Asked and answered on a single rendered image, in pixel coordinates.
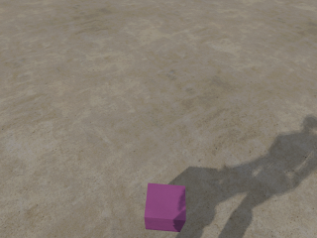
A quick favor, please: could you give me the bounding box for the carton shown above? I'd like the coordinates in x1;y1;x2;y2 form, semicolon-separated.
144;182;186;232

